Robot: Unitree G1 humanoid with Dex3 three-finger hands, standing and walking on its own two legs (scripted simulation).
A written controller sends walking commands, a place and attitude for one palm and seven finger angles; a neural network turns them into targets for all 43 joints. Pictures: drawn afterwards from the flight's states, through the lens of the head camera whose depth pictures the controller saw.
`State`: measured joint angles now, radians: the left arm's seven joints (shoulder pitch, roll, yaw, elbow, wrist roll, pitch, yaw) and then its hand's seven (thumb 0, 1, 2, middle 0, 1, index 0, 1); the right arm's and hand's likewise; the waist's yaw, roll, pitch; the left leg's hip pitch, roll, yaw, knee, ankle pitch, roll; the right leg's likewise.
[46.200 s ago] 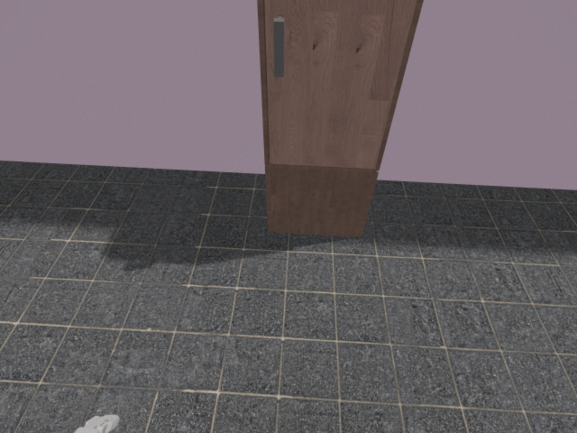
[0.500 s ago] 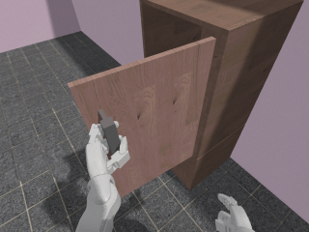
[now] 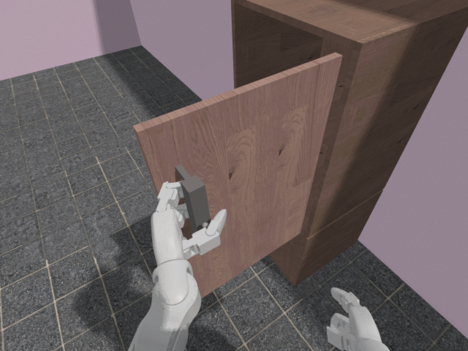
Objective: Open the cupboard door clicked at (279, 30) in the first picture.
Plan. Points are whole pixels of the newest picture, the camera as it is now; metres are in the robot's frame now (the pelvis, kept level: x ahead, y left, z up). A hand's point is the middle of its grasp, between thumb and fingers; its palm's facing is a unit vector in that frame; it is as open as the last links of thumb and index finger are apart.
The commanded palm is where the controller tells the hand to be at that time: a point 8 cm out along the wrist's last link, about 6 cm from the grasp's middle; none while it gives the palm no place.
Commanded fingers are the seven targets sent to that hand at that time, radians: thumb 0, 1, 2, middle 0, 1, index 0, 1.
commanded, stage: open thumb and fingers to let go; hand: left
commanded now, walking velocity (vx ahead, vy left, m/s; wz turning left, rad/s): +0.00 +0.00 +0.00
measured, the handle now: (192, 204) +0.33 +0.10 +0.10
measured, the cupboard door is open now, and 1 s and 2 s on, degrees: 91 93 92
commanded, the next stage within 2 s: slide the hand sideways off the handle in 0.52 s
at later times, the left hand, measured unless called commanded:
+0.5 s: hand (208, 222) +0.29 +0.07 +0.11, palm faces +0.26 -0.97 -0.02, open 14.8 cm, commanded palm +0.24 +0.10 +0.10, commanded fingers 0.00 -0.50 0.30 -0.15 -0.30 -0.15 -0.30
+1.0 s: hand (205, 247) +0.25 +0.07 +0.10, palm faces -0.17 -0.99 +0.01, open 16.2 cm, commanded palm +0.22 +0.13 +0.10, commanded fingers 0.00 -0.50 0.30 -0.15 -0.30 -0.15 -0.30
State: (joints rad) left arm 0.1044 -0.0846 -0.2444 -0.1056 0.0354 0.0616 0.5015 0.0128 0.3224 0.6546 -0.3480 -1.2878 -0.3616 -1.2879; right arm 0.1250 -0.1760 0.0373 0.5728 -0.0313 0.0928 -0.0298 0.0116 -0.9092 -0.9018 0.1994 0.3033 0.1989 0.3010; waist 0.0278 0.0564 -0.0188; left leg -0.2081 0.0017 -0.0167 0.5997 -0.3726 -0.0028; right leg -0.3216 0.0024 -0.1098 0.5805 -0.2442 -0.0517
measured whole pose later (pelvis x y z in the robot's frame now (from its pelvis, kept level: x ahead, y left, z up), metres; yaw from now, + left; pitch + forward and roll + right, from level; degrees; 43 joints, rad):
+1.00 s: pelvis +0.00 +0.02 +0.00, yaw -1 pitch -1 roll +0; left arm 0.17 0.06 -0.22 -0.16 -0.09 0.01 0.02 -0.02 -0.51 0.30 -0.18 -0.33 -0.18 -0.34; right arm 0.20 -0.19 0.07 0.51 0.02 0.01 -0.01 0.01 -0.91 -0.90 0.20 0.30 0.20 0.30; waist 0.02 0.03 -0.02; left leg -0.22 -0.02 0.02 0.62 -0.38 0.02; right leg -0.35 -0.01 -0.07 0.62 -0.25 -0.03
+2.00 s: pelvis +0.01 +0.03 -0.01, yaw +0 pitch +2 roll -1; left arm 0.55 0.19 -0.01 -0.38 -0.18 -0.13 -0.17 -0.02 -0.50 0.30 -0.16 -0.30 -0.16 -0.30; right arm 0.26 -0.23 0.05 0.52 0.04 -0.25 -0.04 0.01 -0.91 -0.90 0.20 0.30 0.20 0.30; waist 0.03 0.05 -0.07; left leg -0.31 -0.02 -0.01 0.73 -0.46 0.03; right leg -0.42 -0.02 -0.10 0.69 -0.31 -0.01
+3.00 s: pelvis +0.03 +0.03 +0.01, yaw -1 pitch -3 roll -1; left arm 0.52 0.32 0.27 -0.41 -0.04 -0.08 0.13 0.00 0.38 0.68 -0.19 -0.30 -0.19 -0.30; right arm 0.20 -0.22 0.03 0.63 0.01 -0.14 -0.06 0.01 -0.91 -0.90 0.20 0.30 0.20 0.30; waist 0.07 0.08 0.01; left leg -0.03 -0.02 0.00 0.43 -0.34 0.03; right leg -0.16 -0.01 -0.08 0.43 -0.21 -0.01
